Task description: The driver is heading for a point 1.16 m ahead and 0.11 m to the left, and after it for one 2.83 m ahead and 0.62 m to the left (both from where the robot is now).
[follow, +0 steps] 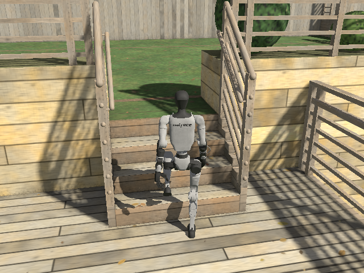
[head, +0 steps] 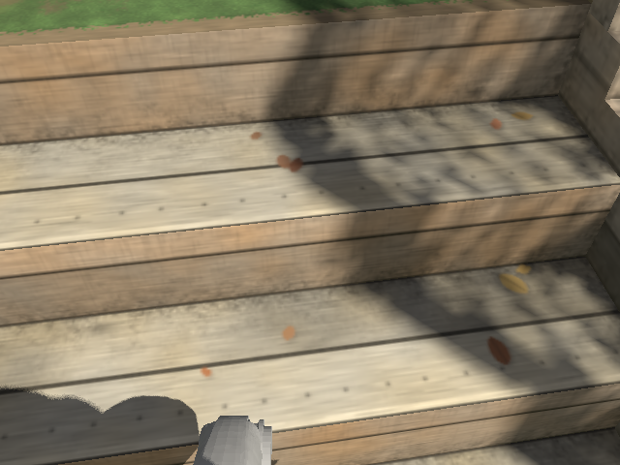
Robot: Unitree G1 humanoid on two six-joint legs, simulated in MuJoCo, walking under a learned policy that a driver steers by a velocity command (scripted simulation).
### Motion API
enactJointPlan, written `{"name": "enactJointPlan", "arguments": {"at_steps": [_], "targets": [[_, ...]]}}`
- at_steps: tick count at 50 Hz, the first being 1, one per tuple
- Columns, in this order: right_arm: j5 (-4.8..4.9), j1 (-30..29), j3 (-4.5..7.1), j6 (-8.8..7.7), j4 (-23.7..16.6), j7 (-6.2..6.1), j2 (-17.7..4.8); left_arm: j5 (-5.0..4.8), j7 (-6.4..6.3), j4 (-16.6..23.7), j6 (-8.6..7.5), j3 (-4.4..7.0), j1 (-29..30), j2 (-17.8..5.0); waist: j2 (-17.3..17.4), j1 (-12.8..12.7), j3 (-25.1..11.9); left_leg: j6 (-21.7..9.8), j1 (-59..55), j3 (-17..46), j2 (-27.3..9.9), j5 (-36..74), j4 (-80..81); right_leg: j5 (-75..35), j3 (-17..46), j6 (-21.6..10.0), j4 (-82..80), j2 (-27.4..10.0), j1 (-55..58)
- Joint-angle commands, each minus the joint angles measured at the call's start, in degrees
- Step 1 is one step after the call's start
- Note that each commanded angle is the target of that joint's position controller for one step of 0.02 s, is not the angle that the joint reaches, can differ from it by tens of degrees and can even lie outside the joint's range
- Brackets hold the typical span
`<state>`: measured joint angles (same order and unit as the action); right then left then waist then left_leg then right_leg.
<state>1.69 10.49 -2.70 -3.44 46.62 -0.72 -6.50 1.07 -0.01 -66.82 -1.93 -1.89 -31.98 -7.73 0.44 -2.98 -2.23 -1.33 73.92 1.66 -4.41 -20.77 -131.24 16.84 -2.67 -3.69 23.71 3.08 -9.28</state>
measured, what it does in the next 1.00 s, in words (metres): climbs: left foot 0.19 m higher, then right foot 0.19 m higher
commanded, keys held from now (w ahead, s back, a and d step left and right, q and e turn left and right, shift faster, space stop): w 1.00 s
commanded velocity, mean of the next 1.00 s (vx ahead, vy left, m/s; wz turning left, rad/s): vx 0.50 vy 0.00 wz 0.00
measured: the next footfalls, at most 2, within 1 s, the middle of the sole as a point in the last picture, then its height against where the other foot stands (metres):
left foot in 0.18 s outside the picture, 0.19 m higher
right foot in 0.78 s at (387, 338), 0.19 m higher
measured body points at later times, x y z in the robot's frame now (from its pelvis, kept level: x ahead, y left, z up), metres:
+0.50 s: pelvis +0.25 +0.06 +0.19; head +0.24 +0.10 +0.63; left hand +0.47 +0.23 +0.09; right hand +0.14 -0.12 +0.04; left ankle +0.23 +0.14 -0.55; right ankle +0.34 -0.12 -0.25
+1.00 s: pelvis +0.54 +0.00 +0.36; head +0.50 +0.00 +0.81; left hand +0.51 +0.24 +0.20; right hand +0.69 -0.22 +0.26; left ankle +0.53 +0.19 -0.03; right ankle +0.57 -0.06 -0.36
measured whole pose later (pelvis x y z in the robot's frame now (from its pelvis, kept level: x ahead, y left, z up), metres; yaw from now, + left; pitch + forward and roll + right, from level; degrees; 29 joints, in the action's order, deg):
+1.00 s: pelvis +0.54 +0.00 +0.36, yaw +0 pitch +2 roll +0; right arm 0.5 9.1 -2.1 -6.6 47.6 2.8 -10.4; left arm 3.8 3.0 -66.8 -2.1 -1.3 -22.6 -11.6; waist 0.7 3.2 -7.4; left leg -13.4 59.6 14.4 4.0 1.7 -126.5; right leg 17.0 -9.1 -4.8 37.7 0.5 -22.4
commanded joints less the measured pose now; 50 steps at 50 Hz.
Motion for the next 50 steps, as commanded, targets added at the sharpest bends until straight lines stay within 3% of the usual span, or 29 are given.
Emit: {"name": "enactJointPlan", "arguments": {"at_steps": [1,3,5,6,8,9,10,11,12,14,15,17,19,22,26,29,32,34,35,36,37,38,39,40,41,42,44,46,50], "targets": [[-0.56,-8.79,-2.66,-2.24,-9.66,0.43,1.46,-0.05,-1.22,1.8,-0.05,0.27,-0.3,-6.14,0.41,1.93,10.16,-0.48,19.81,2.66,-1.58,1.59,0.08,-0.23,15.41,-7.16,-10.62,-18.0,3.0],[-1.6,-18.36,-4.09,-2.59,-16.04,0.95,0.93,-1.66,-2.25,2.19,0.0,-0.79,-0.74,-4.58,-0.79,0.86,8.2,1.19,5.61,-6.75,-3.22,9.33,21.25,-1.23,11.04,-7.32,-17.44,-13.87,-9.43],[-3.05,-24.94,-6.18,-2.63,-19.98,0.82,3.66,-3.9,-3.79,1.21,0.64,0.72,-4.76,-8.58,-2.64,-0.36,3.38,0.24,-18.65,-11.26,-4.49,5.12,41.31,-14.01,9.85,-8.82,-28.24,-15.3,-12.88],[-1.99,-17.87,-5.48,-2.75,-17.17,1.17,3.4,-4.13,-3.61,2.67,0.77,0.95,-1.17,-9.94,-6.16,3.7,-2.63,-1.37,-33.58,-15.19,-0.14,1.82,47.1,-42.34,5.23,-8.56,-23.43,-14.06,-10.26],[-1.26,-5.27,-1.19,-3.25,-13.72,1.52,-5.04,-1.35,-3.11,2.3,0.39,1.71,-2.45,-15.05,-16.35,11.64,-12.62,-4.08,-42.55,-16.77,7.16,-9.77,52.53,-107.13,3.43,-7.6,-5.08,-16.99,8.79],[-1.37,1.62,0.61,-3.31,-11.96,2.1,-10.05,-0.85,-3.01,2.73,0.29,2.47,0.12,-16.79,-19.69,15.82,-14.33,-6.66,-45.18,-9.15,6.75,-10.34,64.64,-113.56,3.84,-7.07,5.81,-16.95,15.17],[-3.28,15.35,3.33,-3.0,-6.86,2.58,-17.97,1.33,-2.82,5.71,-1.23,2.55,3.34,-15.83,-6.89,19.51,-20.0,-12.67,-63.25,15.15,-3.23,2.93,74.72,-100.85,5.5,-5.75,25.66,-13.64,2.13],[-4.46,25.96,5.39,-1.09,1.05,1.29,-24.05,0.89,-0.31,6.7,-3.42,1.27,2.35,-5.0,25.09,17.26,-25.38,-21.19,-80.48,51.61,-14.94,4.24,109.66,-17.85,10.82,-3.28,49.14,3.43,-19.29],[-5.72,26.0,4.94,-0.48,2.77,-0.22,-19.01,0.17,3.12,5.29,-5.57,1.56,1.83,-1.76,15.61,15.13,-24.86,-19.98,-77.65,69.11,-19.96,-9.34,118.23,-7.67,26.24,-3.41,77.01,7.12,-27.99],[-2.9,15.2,1.68,0.1,8.36,1.37,-5.3,-2.12,4.74,17.47,-4.93,0.75,24.27,0.71,2.08,9.36,3.83,-13.06,-56.09,44.61,-15.87,-21.51,111.92,-8.67,17.3,-6.43,91.06,1.78,-47.55],[-3.24,11.3,0.47,-0.07,10.81,1.67,0.28,-1.65,3.89,20.08,-4.14,0.65,24.53,-0.31,-3.07,4.59,7.66,-9.59,-47.88,30.11,-12.71,-14.37,107.93,-11.13,15.98,-7.42,92.32,-0.13,-47.97],[-4.72,7.79,-0.5,-0.05,13.9,2.77,5.37,-2.46,3.43,19.33,-2.44,-0.76,15.78,1.71,-1.25,-1.25,6.29,-5.3,-45.43,15.39,-8.49,-1.49,108.49,-11.96,16.38,-8.88,100.02,0.34,-49.35],[-5.19,7.11,-0.14,-0.22,15.19,3.82,2.9,-2.72,2.7,19.18,-1.97,-2.36,13.89,4.46,-1.12,-3.55,6.71,-3.25,-46.29,4.54,-6.43,6.23,109.56,-14.65,16.16,-9.12,99.55,-0.69,-56.29],[-5.76,5.05,-0.76,-0.74,14.42,3.66,0.23,-1.49,1.41,21.08,-1.21,-2.8,21.19,1.87,-0.54,-3.51,4.9,-2.19,-37.69,-6.97,-3.04,10.66,112.35,-26.69,10.02,-4.76,88.05,-0.41,-53.65],[-4.71,22.24,-0.46,-1.29,19.62,2.08,-3.19,-2.15,-0.01,20.83,-0.45,-3.45,27.76,3.88,6.04,4.31,3.27,-6.43,-61.05,3.13,-8.95,10.17,113.06,-20.37,9.21,-1.82,103.79,-0.9,-76.04],[-4.37,29.61,0.01,0.2,19.93,0.19,-3.16,-3.25,1.97,27.43,-2.89,-4.56,39.38,4.46,5.17,8.82,5.72,-5.41,-80.42,7.42,-12.37,12.25,114.01,-12.03,10.58,-1.72,101.61,-3.98,-94.95],[-2.72,31.79,-0.53,1.32,20.1,-1.72,-1.7,-3.72,3.88,35.3,-2.71,-6.32,50.47,5.48,4.89,10.46,6.67,-6.39,-73.61,6.79,-12.61,9.41,123.7,-14.26,1.74,0.27,88.68,-7.93,-89.32],[-0.69,34.12,0.35,1.2,21.73,-2.81,-3.85,-1.8,4.58,39.59,-2.55,-8.27,59.2,6.79,4.84,11.74,4.68,-7.92,-65.08,3.14,-13.22,21.31,137.01,-10.1,-8.6,-0.09,71.79,-11.59,-67.2],[0.02,29.01,-0.1,1.14,21.37,-2.73,-4.01,-3.36,4.94,37.5,-2.25,-7.95,53.26,4.99,5.74,7.3,3.22,-7.36,-59.09,-3.82,-9.93,38.48,136.84,-9.04,-13.56,-2.2,57.43,-9.2,-46.84],[0.35,31.67,0.18,-0.32,23.14,-1.71,-6.62,-2.74,4.65,37.48,-3.25,-7.22,50.82,4.3,10.62,5.05,-3.21,-8.46,-60.24,-6.16,-9.57,77.85,129.45,-4.47,-17.21,-3.77,55.64,-2.86,-29.71],[-1.16,34.31,0.64,-1.46,24.21,-1.26,-10.78,-3.25,3.94,35.68,-3.32,-4.69,43.72,-1.04,18.51,0.55,-7.8,-9.38,-68.82,-7.17,-11.27,109.36,121.07,5.68,-16.95,-5.83,52.19,1.83,-21.73],[-1.83,31.74,1.53,-1.53,24.13,-1.52,-13.34,-3.0,2.78,31.55,-2.73,-2.35,35.32,-4.92,21.12,-5.16,-13.01,-9.58,-77.83,-7.18,-12.08,129.07,110.2,9.28,-12.78,-7.93,47.76,1.86,-20.49],[-1.22,25.64,3.56,-1.73,22.47,-1.65,-20.22,-1.29,2.76,28.13,-2.29,-0.9,22.58,-8.89,27.04,-11.83,-16.66,-9.15,-82.53,-2.86,-12.92,124.53,98.99,9.2,0.25,-9.38,33.79,-1.54,-13.28],[-2.82,28.12,3.42,-3.39,20.09,-0.44,-14.67,1.79,2.41,23.04,-1.03,1.8,9.44,-14.81,8.5,-11.33,-26.47,-8.03,-63.84,1.55,-8.32,105.97,82.39,10.87,28.29,-16.29,24.18,-13.33,9.72],[-2.47,24.29,2.06,-5.13,19.8,2.22,-5.32,1.89,0.5,15.56,1.24,3.68,-0.64,-18.92,-12.3,-10.09,-28.36,-6.86,-46.79,6.8,5.56,26.95,60.35,19.55,58.65,-20.26,-9.09,-22.76,21.5],[-2.38,15.82,3.37,-5.5,16.96,4.46,-3.62,2.37,-0.74,12.13,1.34,3.2,0.42,-14.57,-9.52,-9.25,-24.01,-5.71,-36.38,19.95,10.6,17.95,29.37,25.94,67.1,-16.36,-14.15,-25.09,14.81],[-2.41,-1.11,1.63,-4.4,3.64,4.74,1.58,1.33,1.42,7.06,-0.07,-0.06,12.64,-1.51,-1.91,0.58,0.32,-10.11,-20.38,14.73,8.65,18.66,8.47,18.72,39.54,-9.17,-5.47,-20.72,-9.58],[-2.61,1.8,-0.55,-3.74,0.53,4.0,4.35,2.27,3.08,3.5,-1.94,-1.39,15.48,5.64,3.63,7.25,3.08,-14.42,-15.1,15.89,7.81,19.99,2.77,-0.23,18.01,-3.51,-0.24,-14.58,-14.42],[0.0,4.14,-4.1,-1.88,-0.29,3.87,7.13,3.93,4.01,3.08,-1.53,-1.9,17.38,3.76,-0.54,12.11,3.55,-11.18,0.05,10.72,7.81,22.62,-7.62,-8.9,2.01,0.41,-2.41,-13.63,-18.99]]}}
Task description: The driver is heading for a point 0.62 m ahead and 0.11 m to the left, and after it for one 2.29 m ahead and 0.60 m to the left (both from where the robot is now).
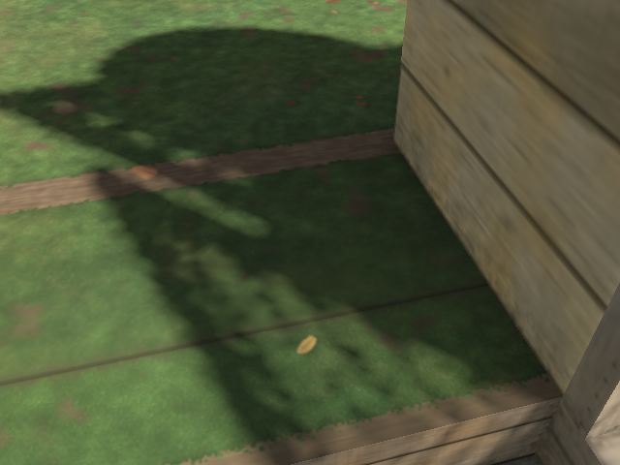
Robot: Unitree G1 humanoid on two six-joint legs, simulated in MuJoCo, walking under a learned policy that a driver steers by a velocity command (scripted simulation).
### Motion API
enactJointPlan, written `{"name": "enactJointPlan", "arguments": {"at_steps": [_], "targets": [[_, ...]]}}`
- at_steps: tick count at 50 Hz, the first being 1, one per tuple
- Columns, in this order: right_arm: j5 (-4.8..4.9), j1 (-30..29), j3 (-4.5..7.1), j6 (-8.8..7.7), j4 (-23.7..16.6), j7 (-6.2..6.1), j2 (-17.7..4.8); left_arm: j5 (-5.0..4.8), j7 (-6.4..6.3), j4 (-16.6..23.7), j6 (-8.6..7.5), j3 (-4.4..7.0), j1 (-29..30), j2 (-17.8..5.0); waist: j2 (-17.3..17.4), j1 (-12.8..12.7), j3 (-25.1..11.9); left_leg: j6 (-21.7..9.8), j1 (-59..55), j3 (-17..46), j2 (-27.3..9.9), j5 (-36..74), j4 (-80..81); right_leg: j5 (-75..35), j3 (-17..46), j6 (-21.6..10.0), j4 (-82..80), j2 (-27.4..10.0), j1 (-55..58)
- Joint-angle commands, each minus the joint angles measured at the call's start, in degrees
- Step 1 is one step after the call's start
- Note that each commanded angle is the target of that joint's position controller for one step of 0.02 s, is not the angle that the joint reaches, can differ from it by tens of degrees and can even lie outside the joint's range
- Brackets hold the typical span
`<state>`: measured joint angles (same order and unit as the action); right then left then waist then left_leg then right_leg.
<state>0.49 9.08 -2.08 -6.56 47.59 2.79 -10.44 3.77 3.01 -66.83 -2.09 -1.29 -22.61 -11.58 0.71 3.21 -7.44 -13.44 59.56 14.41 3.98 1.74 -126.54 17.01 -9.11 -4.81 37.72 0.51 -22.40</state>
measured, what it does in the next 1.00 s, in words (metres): climbs: left foot 0.19 m higher, then right foot 0.19 m higher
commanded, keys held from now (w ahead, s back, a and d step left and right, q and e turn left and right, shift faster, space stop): w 0.54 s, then w+q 0.46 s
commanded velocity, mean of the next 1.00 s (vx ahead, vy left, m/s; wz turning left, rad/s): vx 0.50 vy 0.00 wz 0.15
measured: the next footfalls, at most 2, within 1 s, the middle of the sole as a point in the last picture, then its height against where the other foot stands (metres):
left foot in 0.28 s outside the picture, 0.19 m higher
right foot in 0.80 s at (383, 372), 0.19 m higher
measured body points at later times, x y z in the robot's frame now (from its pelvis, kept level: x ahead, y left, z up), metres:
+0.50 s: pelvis +0.25 +0.03 +0.17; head +0.21 +0.03 +0.62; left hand +0.40 +0.25 +0.07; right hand +0.20 -0.20 +0.01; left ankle +0.24 +0.10 -0.53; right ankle +0.23 -0.15 -0.25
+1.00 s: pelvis +0.51 -0.03 +0.35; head +0.47 -0.02 +0.80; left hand +0.54 +0.23 +0.21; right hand +0.62 -0.26 +0.23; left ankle +0.44 +0.11 -0.15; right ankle +0.56 -0.12 -0.34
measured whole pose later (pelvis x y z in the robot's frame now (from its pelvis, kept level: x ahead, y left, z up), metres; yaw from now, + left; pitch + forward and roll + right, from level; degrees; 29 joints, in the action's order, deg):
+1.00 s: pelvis +0.51 -0.03 +0.35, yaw +10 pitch +0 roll -2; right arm -0.2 17.5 1.9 -1.8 51.5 0.4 -11.7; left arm 1.5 1.5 -59.3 -4.1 0.6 -13.6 -12.5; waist 0.7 1.3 -6.1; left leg -11.4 44.4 6.5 2.2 -2.2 -104.6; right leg 23.8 -13.3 -1.7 50.0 -5.5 -26.1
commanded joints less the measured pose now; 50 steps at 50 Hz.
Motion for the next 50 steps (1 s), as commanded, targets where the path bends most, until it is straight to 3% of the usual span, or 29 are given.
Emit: {"name": "enactJointPlan", "arguments": {"at_steps": [1,5,8,9,10,12,14,15,16,17,18,20,21,23,27,31,34,35,37,38,40,41,42,43,45,46,48,49,50], "targets": [[1.07,4.82,-5.25,2.19,-2.65,-0.04,11.49,1.01,0.97,3.26,-1.56,-2.71,8.04,5.51,-3.27,7.1,9.02,2.41,16.79,-3.72,-1.13,1.4,-13.45,-6.61,7.11,2.82,-17.61,-10.37,-8.61],[0.25,-12.87,-6.36,2.7,-9.64,-1.77,8.04,-2.28,0.55,1.88,-1.77,-3.91,0.34,4.17,-6.08,0.73,10.91,7.28,16.77,-12.51,-1.82,3.6,1.69,-6.46,6.13,2.12,-24.36,-8.72,-14.05],[0.12,-25.69,-8.16,1.87,-12.51,-2.07,8.46,-3.58,-3.88,-0.49,-0.33,-2.18,-13.02,-0.23,-8.41,-5.37,4.92,10.38,16.01,-21.72,-6.6,-6.39,17.51,-12.27,12.52,-1.39,-33.35,-12.65,3.8],[-0.68,-24.66,-8.31,1.98,-11.67,-1.68,10.33,-3.82,-5.25,-1.03,0.23,-1.32,-15.86,-1.48,-9.25,-4.85,1.6,10.4,17.8,-20.77,-8.91,-8.9,15.87,-16.53,14.98,-2.95,-32.47,-15.22,14.71],[0.22,-23.81,-7.58,1.77,-10.04,-0.67,7.52,-4.06,-5.35,-0.81,0.11,-1.28,-13.36,-1.27,-7.1,-3.67,2.13,9.15,11.81,-25.03,-7.97,-11.24,25.51,-25.8,9.93,-2.25,-33.79,-14.47,16.87],[-0.14,-27.3,-6.69,0.91,-11.77,-0.34,6.41,-3.84,-5.15,-1.59,-0.41,-1.01,-14.72,-2.49,-11.77,-2.06,-2.37,5.9,-14.36,-31.03,-1.55,-26.02,43.17,-81.89,3.71,-2.88,-28.76,-13.32,14.26],[-1.35,-11.55,-3.64,1.61,-7.84,-0.43,1.38,-2.19,-4.02,-1.53,-0.8,0.66,-13.16,-9.07,-20.41,5.58,-7.48,4.07,-21.45,-25.29,0.57,-41.1,54.76,-109.9,6.26,-8.25,-16.52,-17.57,29.89],[-2.36,-0.82,-1.76,2.03,-4.92,-0.56,-1.95,-1.5,-3.63,0.68,-1.83,1.34,-7.27,-10.06,-19.07,10.78,-11.69,2.28,-33.14,-14.65,-2.73,-36.43,59.89,-115.28,6.63,-10.47,-5.95,-17.45,25.8],[-3.36,9.95,0.59,3.38,-1.14,-0.9,-8.57,-2.13,-1.86,3.93,-3.78,1.86,-3.15,-8.19,-2.91,11.95,-15.67,-3.94,-48.81,9.06,-11.57,-34.09,75.7,-100.61,7.94,-9.79,8.83,-12.25,7.1],[-3.56,20.85,3.08,6.29,4.27,-3.32,-13.36,-2.47,0.65,4.89,-5.44,1.15,0.84,-1.34,17.13,14.43,-15.33,-11.6,-62.58,39.34,-20.49,-47.23,105.61,-34.61,11.97,-7.6,31.11,-1.46,-14.69],[-3.5,20.74,3.3,6.14,7.22,-4.81,-11.14,-2.78,2.61,7.7,-6.28,1.51,10.12,1.75,15.07,13.53,-8.09,-12.22,-55.84,55.59,-23.86,-50.44,114.99,-12.41,25.35,-4.88,70.14,6.63,-28.82],[-2.34,9.7,-0.82,3.97,10.65,-3.03,3.36,-3.86,3.7,19.18,-6.53,-0.77,19.34,7.57,3.84,1.96,10.13,-4.0,-37.08,30.83,-22.29,-43.71,106.61,-8.43,25.11,-6.46,93.97,4.61,-45.01],[-2.41,8.39,-0.92,3.4,12.95,-2.0,6.25,-2.61,2.73,20.04,-6.1,-0.76,15.86,6.07,-2.55,-2.18,10.35,1.66,-35.77,17.62,-18.16,-33.45,104.2,-10.69,25.09,-7.86,92.01,3.74,-44.83],[-3.08,4.67,-1.85,3.48,14.64,-0.33,10.85,-4.56,1.11,18.62,-4.8,-2.2,7.29,8.25,-3.48,-8.21,11.76,6.88,-32.46,-1.47,-13.57,-20.82,103.08,-11.55,24.73,-7.79,87.67,2.44,-45.77],[-4.84,5.95,-1.58,2.51,14.25,0.82,4.5,-4.46,-2.01,20.83,-2.35,-3.88,12.78,7.76,0.44,-8.43,10.37,7.71,-22.93,-16.1,-10.32,-8.45,107.13,-23.87,15.03,-3.12,72.89,1.97,-41.78],[-3.16,22.8,-0.78,2.13,18.96,0.14,-0.71,-3.64,-3.04,21.95,-1.96,-5.21,18.59,9.76,5.01,-2.06,7.78,3.86,-47.75,-4.33,-14.68,-7.44,105.48,-15.27,11.02,-1.21,86.83,-2.9,-65.42],[-2.79,31.03,-0.27,4.33,20.01,-2.72,0.08,-2.13,-0.72,31.19,-2.81,-6.67,37.59,9.03,4.86,4.07,8.86,4.07,-57.19,2.38,-17.19,-10.56,109.07,-12.98,5.09,2.72,73.72,-8.93,-73.31],[-2.36,31.19,0.61,4.95,18.87,-3.96,-1.45,-2.2,-0.71,34.26,-3.0,-7.97,41.88,10.05,3.21,4.82,9.8,1.75,-49.55,2.23,-18.43,-6.49,118.46,-10.23,0.01,3.96,64.71,-9.52,-61.75],[1.73,29.31,1.26,4.23,18.9,-5.25,-1.37,-3.42,-1.48,37.01,-3.73,-8.34,45.43,7.53,7.08,1.88,9.53,2.71,-39.99,-5.36,-17.04,16.52,125.2,6.19,-1.42,1.87,38.81,-7.83,-30.39],[-0.26,32.64,1.47,2.25,18.98,-4.18,-3.2,-4.01,-1.73,36.87,-4.49,-5.75,40.88,4.82,13.6,-0.91,3.53,0.7,-39.77,-5.82,-17.52,47.16,122.26,14.48,-7.51,1.46,40.4,-1.11,-12.92],[-0.61,25.1,3.1,0.06,17.06,-3.11,-11.86,-3.86,-2.61,31.88,-4.16,-0.13,15.54,-5.89,21.41,-15.33,-9.62,1.5,-57.53,-8.06,-18.65,88.21,101.37,13.43,5.95,-3.87,30.49,-1.08,-0.31],[-0.68,19.18,3.27,-1.2,14.03,-2.61,-10.86,-1.77,-1.66,27.75,-4.31,1.86,3.32,-9.74,12.42,-20.25,-17.66,2.5,-44.21,-8.06,-13.59,79.93,84.51,11.41,24.97,-8.53,21.4,-8.79,17.88],[-0.39,23.12,2.79,-2.66,13.51,-1.43,-4.78,0.06,-2.84,24.2,-3.11,3.96,-4.41,-14.47,-7.16,-17.86,-26.27,4.28,-29.84,-6.08,-5.27,35.55,64.85,25.03,54.38,-15.43,-2.72,-19.62,32.15],[-2.44,24.71,2.29,-2.63,16.09,0.4,0.33,0.87,-3.25,21.91,-1.77,3.25,-2.75,-11.98,-14.77,-15.67,-29.91,5.68,-24.57,1.14,1.45,-3.58,34.39,31.37,74.41,-17.77,-21.21,-25.38,30.2],[-0.68,10.22,1.9,0.54,5.81,2.0,7.47,-3.09,-1.75,15.75,-1.42,-0.31,8.0,2.7,-7.07,-6.85,-3.83,3.91,-9.13,-1.62,0.13,-7.42,9.86,27.05,52.53,-8.58,-15.91,-24.49,5.95],[-0.79,6.53,2.26,2.1,1.24,0.34,4.51,-3.51,-1.0,12.88,-2.64,-1.04,13.06,6.1,1.26,-3.03,4.83,2.67,-9.22,-4.49,-2.87,-5.22,10.88,20.26,36.53,-4.12,-11.13,-22.33,-5.12],[0.13,14.38,2.6,5.5,1.82,-1.91,5.13,-2.51,-0.7,9.43,-3.39,-0.82,16.26,8.79,0.57,2.46,10.6,1.24,-10.13,-4.0,-4.24,-5.93,18.1,6.29,16.53,3.01,-10.77,-17.72,-8.28],[-1.0,14.9,1.83,6.2,1.14,-3.08,6.99,-2.16,-0.66,8.66,-3.33,-0.16,14.33,6.39,-0.79,3.45,11.78,0.64,-8.78,-5.76,-4.88,-4.36,21.66,2.64,9.23,3.57,-13.23,-16.89,-7.74],[-0.34,15.17,1.83,6.84,1.34,-4.39,6.89,-1.64,-0.85,8.74,-3.21,-0.1,13.87,6.66,-1.21,3.51,14.08,0.75,-7.72,-5.47,-4.73,-4.24,23.69,0.18,5.56,3.92,-15.27,-16.54,-8.67]]}}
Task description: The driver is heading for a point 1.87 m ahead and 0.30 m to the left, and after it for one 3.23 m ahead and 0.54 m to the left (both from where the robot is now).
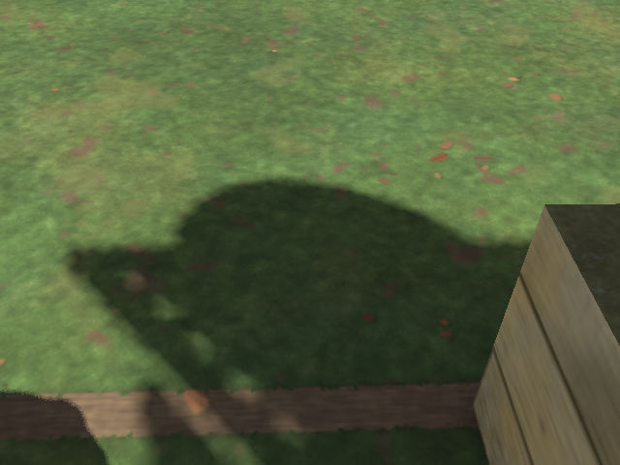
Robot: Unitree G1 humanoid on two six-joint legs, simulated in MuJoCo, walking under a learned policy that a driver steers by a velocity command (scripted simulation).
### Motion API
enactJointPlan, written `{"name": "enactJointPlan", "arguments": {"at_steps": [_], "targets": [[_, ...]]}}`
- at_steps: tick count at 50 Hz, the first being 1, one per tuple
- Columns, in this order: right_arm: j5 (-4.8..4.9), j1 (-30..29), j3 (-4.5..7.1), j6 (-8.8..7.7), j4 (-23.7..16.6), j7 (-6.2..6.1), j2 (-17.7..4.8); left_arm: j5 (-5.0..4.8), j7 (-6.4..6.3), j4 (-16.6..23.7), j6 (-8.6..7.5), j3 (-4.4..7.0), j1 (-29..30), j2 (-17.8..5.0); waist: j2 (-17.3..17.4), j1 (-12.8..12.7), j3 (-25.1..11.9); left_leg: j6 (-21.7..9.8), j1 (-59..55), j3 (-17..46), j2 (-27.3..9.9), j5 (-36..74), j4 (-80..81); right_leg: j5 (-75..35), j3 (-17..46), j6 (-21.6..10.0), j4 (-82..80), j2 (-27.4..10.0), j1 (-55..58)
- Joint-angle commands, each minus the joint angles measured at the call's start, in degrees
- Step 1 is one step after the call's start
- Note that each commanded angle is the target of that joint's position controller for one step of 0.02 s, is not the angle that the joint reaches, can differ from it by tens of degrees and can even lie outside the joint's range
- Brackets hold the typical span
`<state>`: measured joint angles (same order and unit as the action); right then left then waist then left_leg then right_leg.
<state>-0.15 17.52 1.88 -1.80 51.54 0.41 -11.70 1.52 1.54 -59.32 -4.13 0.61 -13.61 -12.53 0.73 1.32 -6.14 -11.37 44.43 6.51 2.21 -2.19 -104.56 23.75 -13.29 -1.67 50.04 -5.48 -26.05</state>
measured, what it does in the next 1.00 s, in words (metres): walks ahead, turning left: left foot, then right foot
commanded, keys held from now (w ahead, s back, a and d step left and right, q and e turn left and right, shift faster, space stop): w+q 0.52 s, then w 0.14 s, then w+e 0.34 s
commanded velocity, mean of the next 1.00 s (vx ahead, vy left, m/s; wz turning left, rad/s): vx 0.50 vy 0.00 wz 0.32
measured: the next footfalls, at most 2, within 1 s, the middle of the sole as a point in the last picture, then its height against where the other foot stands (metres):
left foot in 0.40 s outside the picture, level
right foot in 0.96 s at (271, 420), level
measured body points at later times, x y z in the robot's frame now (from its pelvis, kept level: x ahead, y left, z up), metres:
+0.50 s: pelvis +0.25 +0.09 +0.02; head +0.29 +0.11 +0.47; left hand +0.27 +0.39 -0.10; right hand +0.44 -0.14 -0.08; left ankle +0.30 +0.18 -0.69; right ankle +0.12 -0.12 -0.57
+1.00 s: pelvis +0.56 +0.13 +0.01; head +0.59 +0.13 +0.46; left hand +0.65 +0.43 -0.08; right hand +0.73 -0.10 -0.10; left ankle +0.33 +0.19 -0.63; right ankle +0.68 +0.08 -0.69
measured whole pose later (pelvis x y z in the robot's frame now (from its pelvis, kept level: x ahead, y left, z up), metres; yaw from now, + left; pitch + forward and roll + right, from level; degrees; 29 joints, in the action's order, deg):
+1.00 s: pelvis +0.56 +0.13 +0.01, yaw +17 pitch +4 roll +0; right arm -0.5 17.2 4.5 -5.2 42.4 -0.1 -15.2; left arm -0.2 2.3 -42.9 -5.9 3.7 -7.4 -14.4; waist 0.9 0.0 -2.0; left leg -0.4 11.9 1.5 1.0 -30.0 -58.2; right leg 10.6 -3.4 -4.9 39.4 2.2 -33.8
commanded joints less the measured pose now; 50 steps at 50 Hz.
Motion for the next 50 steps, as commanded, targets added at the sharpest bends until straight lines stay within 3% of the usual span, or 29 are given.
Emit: {"name": "enactJointPlan", "arguments": {"at_steps": [1,4,6,9,12,14,17,18,19,20,21,22,23,24,25,26,27,28,30,34,37,39,43,45,46,47,48,49,50], "targets": [[0.77,4.58,-2.14,2.45,-3.44,-2.45,6.74,1.52,0.04,1.77,-0.84,-1.6,2.81,5.59,-1.37,4.82,11.98,0.38,5.95,-0.19,-3.63,-2.03,7.35,-7.08,6.24,-1.0,-30.62,-10.36,-4.37],[-0.72,-1.22,-0.41,1.94,-7.1,-1.31,1.1,1.69,-1.54,2.79,-1.31,-1.12,0.78,0.81,-6.09,4.86,10.33,3.83,4.25,-3.21,-4.45,6.52,19.36,-16.79,0.27,-2.57,-36.91,-7.98,-0.22],[0.4,-2.18,1.15,2.13,-7.37,-1.09,-1.2,-0.13,-3.24,3.31,-1.2,0.35,-1.6,-3.03,-6.57,3.64,10.71,6.53,5.47,-3.52,-6.11,6.0,26.17,-18.65,0.31,-4.04,-37.13,-9.58,5.87],[1.34,-11.18,1.05,2.47,-10.63,1.03,-0.23,-1.0,-4.49,3.67,-1.24,2.2,-5.01,-7.68,-5.77,0.45,10.15,5.97,4.91,-7.49,-8.67,5.26,39.77,-17.34,-0.19,-5.15,-39.13,-12.09,16.19],[2.33,-18.98,1.75,2.34,-13.86,2.62,-1.91,-1.62,-4.56,6.0,-1.1,3.72,-7.14,-9.22,-4.2,-3.2,14.28,6.52,6.67,-8.84,-10.3,0.58,50.55,-14.07,0.59,-5.83,-41.58,-15.36,25.22],[1.9,-19.56,1.78,1.63,-15.3,3.17,-2.04,-1.65,-4.74,8.24,-0.51,5.02,-4.56,-11.81,-4.01,-2.93,15.1,6.39,6.06,-9.3,-10.98,-4.56,56.75,-16.92,0.14,-6.42,-41.37,-16.87,30.18],[1.27,-15.07,2.67,1.18,-15.76,2.72,-3.43,-2.98,-4.56,8.62,-0.15,6.49,-4.38,-14.08,-6.08,-1.41,11.86,4.84,-6.99,-15.58,-6.12,-12.87,62.17,-42.13,-4.13,-6.43,-32.33,-15.85,31.42],[2.25,-10.8,3.88,0.86,-15.91,2.76,-5.82,-2.42,-4.52,9.08,0.49,6.98,-3.06,-15.11,-6.5,1.21,9.25,3.08,-12.64,-17.54,-3.13,-15.28,63.58,-55.19,-4.88,-5.89,-23.91,-13.89,31.27],[2.52,-3.94,5.27,0.42,-14.88,2.58,-8.33,-3.0,-4.32,9.4,0.96,7.16,-2.34,-15.55,-5.48,4.81,4.85,1.12,-23.2,-18.62,0.17,-12.42,69.03,-60.24,-6.04,-4.94,-13.3,-12.05,29.12],[2.82,3.8,7.43,0.26,-13.49,1.94,-12.5,-2.62,-3.9,9.42,0.84,6.83,-4.81,-14.48,-3.76,7.34,-0.26,-0.88,-37.05,-14.67,1.79,-10.12,72.2,-51.85,-5.19,-2.89,-0.45,-9.28,22.59],[2.26,6.29,8.62,-0.14,-13.08,1.01,-18.04,-0.95,-3.73,11.56,0.34,4.99,-6.33,-6.2,7.39,4.13,-2.42,-6.45,-51.54,7.3,-10.59,-11.93,72.59,-18.91,-4.16,0.64,19.49,-3.66,0.62],[1.69,5.16,7.71,-1.66,-14.5,1.63,-17.49,-1.25,-3.58,15.19,-2.29,3.34,-6.74,-2.5,15.8,0.09,-10.97,-14.81,-60.86,38.71,-19.61,-23.66,84.89,8.89,9.67,2.05,34.5,7.28,-13.92],[1.32,6.22,6.03,-2.7,-14.74,2.23,-12.25,-3.19,-3.13,16.52,-4.08,4.47,0.35,-6.77,8.75,3.55,-10.52,-10.38,-58.57,36.66,-19.14,-21.14,88.92,4.4,17.88,0.83,38.63,4.44,-18.1],[1.4,5.85,5.53,-3.45,-14.22,2.22,-11.29,-3.97,-2.93,18.37,-5.1,3.86,4.33,-6.35,5.75,2.7,-4.75,-7.56,-52.68,27.75,-18.51,-11.99,87.43,-1.08,16.41,0.17,37.0,2.4,-20.45],[1.82,2.37,5.42,-3.82,-15.17,2.19,-11.22,-2.22,-3.43,18.37,-5.47,3.61,4.29,-5.7,0.16,0.38,-3.26,-5.59,-44.88,20.86,-16.36,-6.24,85.89,-5.49,17.08,-0.3,32.66,-0.12,-18.14],[1.32,0.57,4.8,-3.97,-16.04,1.77,-9.25,-1.85,-3.46,18.58,-5.08,4.18,3.66,-6.77,1.07,-0.83,-2.19,-5.45,-40.21,16.68,-14.5,-3.98,85.76,-6.04,17.6,-0.41,29.4,-1.56,-16.45],[0.72,-0.99,4.15,-4.13,-16.35,1.56,-7.73,-2.42,-3.24,18.75,-4.07,4.37,1.88,-7.25,1.14,-2.45,-2.02,-5.54,-36.08,14.92,-13.53,-1.06,86.25,-6.57,18.22,-1.08,27.46,-2.25,-13.75],[0.41,-1.52,3.96,-4.29,-16.63,1.33,-7.93,-2.49,-3.27,18.75,-3.08,4.63,1.38,-7.5,0.55,-2.94,-2.12,-5.79,-35.08,13.9,-13.58,2.68,87.0,-6.44,18.33,-0.77,24.97,-2.69,-13.32],[0.24,-0.23,4.13,-4.14,-15.52,0.77,-8.65,-1.17,-3.41,19.15,-2.03,4.6,2.11,-6.37,-0.41,-3.42,-0.83,-5.86,-32.81,12.14,-13.61,5.43,88.0,-6.47,17.76,0.14,18.33,-3.33,-14.46],[0.5,1.15,4.28,-3.9,-13.96,-0.27,-9.74,-0.89,-2.47,20.25,-2.06,3.68,9.45,-4.34,2.61,-1.2,2.46,-3.65,-31.05,5.38,-11.76,7.58,89.41,-18.54,16.0,2.13,2.36,-2.84,-16.72],[0.7,2.16,4.22,-3.96,-12.14,0.09,-9.74,-1.11,-2.12,19.73,-2.17,3.13,12.71,-3.69,4.46,1.06,3.31,-2.51,-32.83,2.32,-11.3,3.85,90.39,-25.44,14.06,2.03,-6.91,-1.26,-15.46],[0.82,3.7,4.27,-4.01,-11.28,0.39,-9.84,-2.25,-1.12,20.48,-2.25,2.93,15.7,-3.68,4.84,2.82,4.29,-1.7,-37.55,2.22,-13.08,3.52,88.54,-24.8,12.98,1.18,-10.18,-0.36,-16.91],[0.33,4.03,4.76,-3.36,-10.64,-0.11,-10.93,-2.48,0.56,22.01,-2.45,2.82,18.51,-3.76,6.07,3.67,6.57,0.01,-45.37,1.75,-15.99,8.35,85.95,-20.07,11.06,-1.86,-13.26,2.08,-19.82],[0.34,0.28,5.05,-3.03,-11.67,-0.88,-11.91,-2.32,0.99,21.24,-2.77,3.56,14.22,-5.2,6.81,0.21,4.85,2.38,-44.52,-2.01,-14.89,21.67,81.65,-17.63,8.79,-4.06,-15.35,4.98,-11.33],[0.18,-2.93,5.08,-3.45,-13.18,-0.83,-12.55,-1.67,1.13,19.52,-2.56,4.71,7.45,-7.8,6.74,-3.92,0.77,4.0,-42.55,-4.49,-13.12,31.79,75.54,-19.76,6.94,-5.07,-15.74,7.22,-0.55],[-0.16,-4.69,4.7,-3.78,-13.99,-1.01,-11.2,-1.32,0.66,16.76,-2.28,6.44,-3.14,-10.97,5.94,-8.97,-3.92,6.14,-37.71,-7.82,-9.8,35.72,63.28,-21.37,6.81,-5.97,-15.09,8.97,13.1],[-1.33,-4.7,3.54,-4.28,-14.98,-1.24,-7.95,-1.21,-0.05,15.18,-1.73,7.53,-13.37,-15.25,-3.35,-12.08,-8.61,9.34,-23.87,-10.84,-6.18,16.77,40.64,-23.93,21.16,-8.81,-14.65,-0.17,27.67],[-1.46,7.98,1.28,-5.23,-15.41,-0.45,-0.32,-1.6,0.66,15.92,-2.12,6.95,-11.23,-17.39,-19.49,-2.5,-14.35,12.57,-3.93,-4.38,3.17,-29.31,21.6,-15.64,53.23,-20.08,-23.12,-12.01,41.77],[0.58,5.04,1.81,-6.32,-15.31,0.11,-6.14,-2.08,0.36,16.77,-1.53,6.8,-12.03,-13.21,-16.02,-6.98,-15.25,10.97,3.2,1.85,0.71,-26.62,16.94,0.54,61.26,-20.2,-31.83,-12.37,43.78]]}}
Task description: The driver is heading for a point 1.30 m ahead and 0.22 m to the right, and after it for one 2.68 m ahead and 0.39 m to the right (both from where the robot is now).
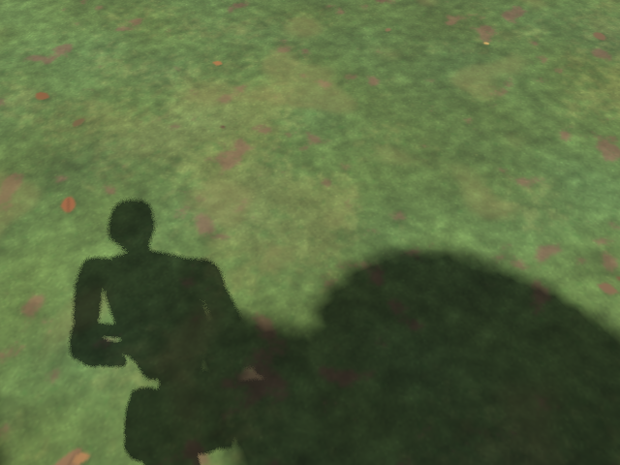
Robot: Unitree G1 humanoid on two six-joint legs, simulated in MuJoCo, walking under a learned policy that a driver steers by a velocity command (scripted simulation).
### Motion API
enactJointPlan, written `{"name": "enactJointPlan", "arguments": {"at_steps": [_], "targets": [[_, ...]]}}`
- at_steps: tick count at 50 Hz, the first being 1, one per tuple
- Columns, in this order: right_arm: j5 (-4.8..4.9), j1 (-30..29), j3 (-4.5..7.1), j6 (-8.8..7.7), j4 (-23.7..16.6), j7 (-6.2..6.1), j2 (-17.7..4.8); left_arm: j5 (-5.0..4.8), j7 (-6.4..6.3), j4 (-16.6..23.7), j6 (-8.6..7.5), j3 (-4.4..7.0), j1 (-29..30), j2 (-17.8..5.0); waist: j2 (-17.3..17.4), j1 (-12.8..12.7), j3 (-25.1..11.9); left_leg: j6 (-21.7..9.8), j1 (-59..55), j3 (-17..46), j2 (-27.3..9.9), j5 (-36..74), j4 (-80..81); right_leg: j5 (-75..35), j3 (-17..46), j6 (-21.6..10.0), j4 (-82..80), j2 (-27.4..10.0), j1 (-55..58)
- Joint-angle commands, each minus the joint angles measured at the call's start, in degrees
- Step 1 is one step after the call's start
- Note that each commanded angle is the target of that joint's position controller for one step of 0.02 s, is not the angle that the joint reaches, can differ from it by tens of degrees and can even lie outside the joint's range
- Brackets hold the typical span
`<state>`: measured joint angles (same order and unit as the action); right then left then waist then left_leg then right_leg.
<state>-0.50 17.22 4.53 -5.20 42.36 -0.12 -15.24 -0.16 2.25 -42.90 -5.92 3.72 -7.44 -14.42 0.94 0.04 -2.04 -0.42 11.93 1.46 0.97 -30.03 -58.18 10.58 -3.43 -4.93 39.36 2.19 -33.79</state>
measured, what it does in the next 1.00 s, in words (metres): walks ahead, turning right: left foot, then right foot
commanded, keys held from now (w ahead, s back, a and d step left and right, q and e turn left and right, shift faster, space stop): w+e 0.50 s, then w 0.34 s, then w+q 0.16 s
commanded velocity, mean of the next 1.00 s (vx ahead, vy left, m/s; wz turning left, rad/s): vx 0.50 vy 0.00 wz -0.34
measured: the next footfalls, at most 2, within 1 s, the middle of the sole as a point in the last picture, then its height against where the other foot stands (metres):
left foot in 0.44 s outside the picture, level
right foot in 0.90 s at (459, 426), level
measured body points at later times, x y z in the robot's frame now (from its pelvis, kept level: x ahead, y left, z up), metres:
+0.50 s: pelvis +0.29 +0.00 +0.02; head +0.32 -0.01 +0.47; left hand +0.42 +0.25 -0.10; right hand +0.46 -0.29 -0.03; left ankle +0.40 +0.08 -0.71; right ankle +0.12 -0.08 -0.65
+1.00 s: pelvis +0.50 -0.14 +0.02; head +0.53 -0.16 +0.47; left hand +0.78 +0.01 -0.05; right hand +0.43 -0.41 -0.11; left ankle +0.44 +0.05 -0.63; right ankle +0.52 -0.25 -0.71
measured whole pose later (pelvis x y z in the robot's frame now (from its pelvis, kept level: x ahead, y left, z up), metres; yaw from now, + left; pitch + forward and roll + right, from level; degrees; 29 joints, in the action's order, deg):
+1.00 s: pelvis +0.50 -0.14 +0.02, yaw -21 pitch +4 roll +1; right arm 1.7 20.4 3.5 -4.3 48.0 0.2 -15.9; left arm 0.2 1.3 -36.7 -4.6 2.4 -6.4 -13.0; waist 0.8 2.6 -0.4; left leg -0.9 20.9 2.9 -1.5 -25.9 -62.9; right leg 11.9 -2.8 -2.2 33.2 -0.6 -25.1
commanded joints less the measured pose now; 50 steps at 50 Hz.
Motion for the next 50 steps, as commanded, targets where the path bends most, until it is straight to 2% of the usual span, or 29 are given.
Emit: {"name": "enactJointPlan", "arguments": {"at_steps": [1,2,3,4,5,7,10,12,17,20,21,22,23,24,25,26,27,29,32,36,41,43,44,45,46,47,48,49,50], "targets": [[2.72,-1.97,-0.25,-3.26,-8.18,0.57,-5.59,0.11,-0.95,1.84,0.58,2.83,-14.79,-7.98,-11.99,-6.89,-10.95,-0.87,40.51,5.96,-0.77,5.9,-29.67,16.88,44.76,-14.5,-21.85,-19.11,45.49],[1.81,-6.69,-0.46,-3.43,-9.59,-0.09,-5.83,0.7,-1.02,2.87,0.89,2.21,-11.14,-6.97,-3.86,-5.69,-6.54,-1.75,39.08,5.08,-3.28,10.61,-25.4,13.05,39.26,-13.01,-22.57,-17.42,35.89],[0.26,-8.51,-0.13,-3.2,-10.43,-0.81,-5.77,1.2,-0.77,3.39,0.8,1.81,-8.52,-6.17,-0.81,-3.26,-3.32,-1.84,35.37,4.77,-4.64,13.31,-20.3,7.04,35.19,-12.18,-23.41,-15.29,27.17],[-0.08,-7.34,0.22,-2.62,-10.83,-1.11,-5.78,1.33,-0.84,3.9,0.6,1.52,-6.92,-5.31,-2.06,-0.85,-2.58,-1.63,31.25,5.12,-5.96,14.93,-16.99,2.25,31.67,-11.86,-24.35,-13.35,21.78],[-0.16,-7.43,0.18,-2.06,-11.38,-1.2,-4.49,0.67,-1.39,3.59,0.89,1.74,-6.34,-6.11,-3.91,0.29,-1.31,-0.23,30.06,4.03,-6.12,14.12,-14.65,-1.79,29.38,-12.67,-25.22,-12.47,18.91],[-0.34,-6.26,0.04,-0.84,-10.59,-1.42,-3.81,-0.04,-1.76,3.31,1.11,1.5,-7.27,-6.59,-3.55,1.05,-1.33,1.66,29.63,2.57,-6.35,15.84,-9.56,-10.05,24.67,-12.62,-25.64,-10.76,18.19],[-0.97,-12.63,-1.0,-0.53,-11.42,-1.67,-1.25,-1.16,-2.64,2.49,1.58,1.64,-9.19,-7.63,-1.76,-0.46,-1.07,3.58,27.4,0.72,-4.41,24.09,4.65,-17.93,19.03,-10.3,-24.64,-7.45,17.51],[-0.49,-16.9,-1.44,-0.98,-11.74,-1.23,-0.34,-1.46,-3.07,2.0,1.98,1.91,-11.09,-8.15,-4.08,-2.5,-1.29,3.9,24.17,0.74,-2.83,30.22,13.98,-17.28,17.33,-8.28,-23.2,-5.91,17.88],[0.67,-23.95,-0.67,-1.95,-12.85,0.62,-1.92,-1.95,-3.39,1.03,2.93,1.97,-15.49,-7.68,-5.98,-5.62,-0.78,2.88,20.18,1.56,0.64,31.74,27.93,-11.18,24.15,-7.89,-18.58,-8.17,24.54],[1.05,-18.58,0.74,-3.31,-11.62,1.1,-4.09,-1.63,-3.44,2.51,3.58,2.64,-12.83,-8.31,-7.95,-1.86,-2.12,-0.1,11.66,1.54,1.3,27.34,33.8,-13.17,27.8,-6.23,-12.33,-8.29,26.45],[0.49,-12.93,1.65,-3.59,-10.46,0.77,-5.77,-1.45,-3.16,3.55,3.31,2.33,-11.28,-7.04,-7.94,1.18,-5.49,-2.29,1.79,2.12,-0.42,28.25,34.49,-17.01,26.36,-4.51,-6.5,-5.86,23.84],[-0.64,-3.26,2.71,-3.65,-9.68,0.17,-9.24,-0.67,-2.7,5.37,2.74,1.31,-9.19,-4.09,-3.68,5.9,-12.96,-6.82,-13.92,10.3,-10.01,27.65,32.04,-11.6,22.09,-2.25,8.09,-3.04,15.89],[-1.33,2.75,3.6,-3.15,-8.01,-0.07,-13.22,-1.16,-2.63,6.22,2.1,0.06,-17.7,-0.64,14.25,3.29,-20.77,-17.12,-34.36,34.22,-24.09,24.14,33.72,17.78,15.11,1.65,26.15,4.86,-4.14],[0.19,3.78,3.06,-2.7,-7.6,-0.06,-9.52,-2.1,-2.61,5.53,1.91,0.56,-18.47,-5.63,15.65,4.18,-19.92,-18.84,-34.09,44.45,-27.32,11.23,37.03,22.85,14.89,2.63,36.03,0.61,-12.94],[0.37,1.39,2.01,-2.14,-8.39,-0.52,-5.5,-2.03,-2.65,5.93,2.36,1.63,-13.23,-8.95,8.29,5.52,-11.96,-15.84,-27.55,36.13,-24.17,9.3,38.16,16.9,14.3,3.48,39.42,-1.67,-15.63],[0.01,-0.71,1.43,-1.55,-8.27,-0.57,-4.44,-1.11,-2.66,7.04,2.66,1.64,-8.64,-8.42,2.99,4.99,-6.65,-13.53,-19.49,28.35,-20.98,14.01,39.26,11.86,12.31,3.79,38.64,-3.47,-14.26],[-0.22,-2.3,1.03,-1.25,-7.51,-0.27,-3.71,-0.33,-2.45,8.14,2.63,1.59,-5.78,-7.18,1.5,3.77,-2.49,-12.55,-12.48,23.46,-18.19,19.06,40.99,9.21,11.89,3.82,36.04,-4.53,-12.93],[-0.53,-3.79,0.44,-1.45,-6.16,0.39,-2.59,-0.79,-1.94,8.13,2.82,1.29,-6.66,-4.63,3.75,0.79,0.49,-11.48,-4.47,16.53,-14.59,23.84,44.33,7.84,11.33,3.8,31.65,-5.86,-8.21],[0.18,-3.37,0.95,-1.92,-3.52,0.71,-4.37,-0.45,-1.82,8.0,3.02,0.71,-5.6,-2.88,4.2,-0.58,1.04,-12.75,-2.09,11.22,-14.2,31.43,46.66,6.35,9.58,4.65,23.78,-6.42,-7.62],[1.04,-2.66,1.61,-1.18,-1.19,0.3,-7.38,-0.23,-1.06,8.53,2.22,-0.55,1.47,-1.4,3.46,1.14,0.99,-11.46,-0.91,4.61,-12.54,33.32,47.35,-5.11,5.87,4.76,7.89,-7.47,-3.23],[2.28,2.3,1.96,-0.17,1.54,0.66,-9.93,-1.08,-0.15,10.87,1.63,-0.25,8.85,-3.17,4.69,3.98,1.96,-10.1,-5.13,4.49,-14.57,29.59,44.88,-5.44,3.36,3.32,-3.99,-5.23,1.46],[2.69,2.38,1.99,0.45,2.27,0.56,-10.42,-0.82,0.01,11.07,1.3,0.28,7.51,-3.99,5.04,2.26,1.86,-9.05,-5.77,5.07,-15.27,32.5,41.38,-3.58,2.01,1.57,-8.37,-3.82,6.46],[2.77,2.26,1.72,0.68,2.52,0.46,-10.18,-0.43,-0.26,9.87,1.22,1.12,2.99,-5.12,4.59,-0.41,-0.12,-7.97,-4.71,4.07,-13.76,39.03,36.66,-3.88,0.68,0.57,-10.87,-2.05,13.95],[2.48,2.51,1.07,0.64,2.7,0.37,-8.53,-0.01,-0.82,7.87,1.17,2.56,-5.13,-7.91,3.2,-4.07,-4.66,-6.12,-0.91,1.45,-10.76,43.0,26.74,-4.79,2.3,-1.17,-10.89,-2.93,26.03],[0.68,1.91,-0.56,0.31,0.75,0.27,-4.63,1.02,-1.71,6.72,1.28,3.99,-16.44,-13.38,-5.52,-8.34,-13.84,-3.01,11.3,-2.17,-6.43,26.01,6.51,-8.33,17.33,-5.36,-10.31,-16.79,43.19],[1.49,7.16,-1.67,-0.76,-0.19,0.25,-1.05,1.17,-1.56,6.32,1.46,4.19,-17.93,-15.98,-19.51,-5.69,-19.07,-0.8,30.03,0.7,0.41,-3.19,-9.88,1.4,40.51,-12.92,-17.65,-27.18,54.51],[2.48,4.12,-0.09,-1.0,0.81,0.2,-6.83,0.46,-1.49,6.1,1.33,3.15,-18.25,-11.08,-11.63,-7.72,-15.38,-0.87,35.75,5.94,-1.84,-1.59,-16.79,7.53,40.45,-11.69,-19.84,-25.67,51.18],[2.8,0.4,0.31,-0.89,-0.48,0.23,-7.83,0.06,-1.53,6.05,1.15,2.27,-15.14,-8.84,-9.57,-6.58,-9.23,-1.31,37.7,5.2,-4.01,3.85,-17.28,6.14,32.0,-9.61,-20.57,-24.01,44.83],[2.24,-1.49,0.19,-0.4,-0.61,-0.02,-6.92,0.23,-1.32,6.15,0.98,1.55,-11.12,-6.9,-6.46,-4.44,-5.8,-1.19,35.3,4.18,-6.25,8.49,-15.18,2.75,26.04,-8.37,-22.25,-21.45,37.59]]}}
Keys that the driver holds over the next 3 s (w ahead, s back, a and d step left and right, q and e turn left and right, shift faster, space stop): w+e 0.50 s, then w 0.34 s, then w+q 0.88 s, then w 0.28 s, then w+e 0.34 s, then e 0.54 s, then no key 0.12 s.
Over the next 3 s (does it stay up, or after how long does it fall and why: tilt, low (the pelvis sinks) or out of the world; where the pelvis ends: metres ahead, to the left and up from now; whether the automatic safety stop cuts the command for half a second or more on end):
stays up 1.38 -0.20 0.03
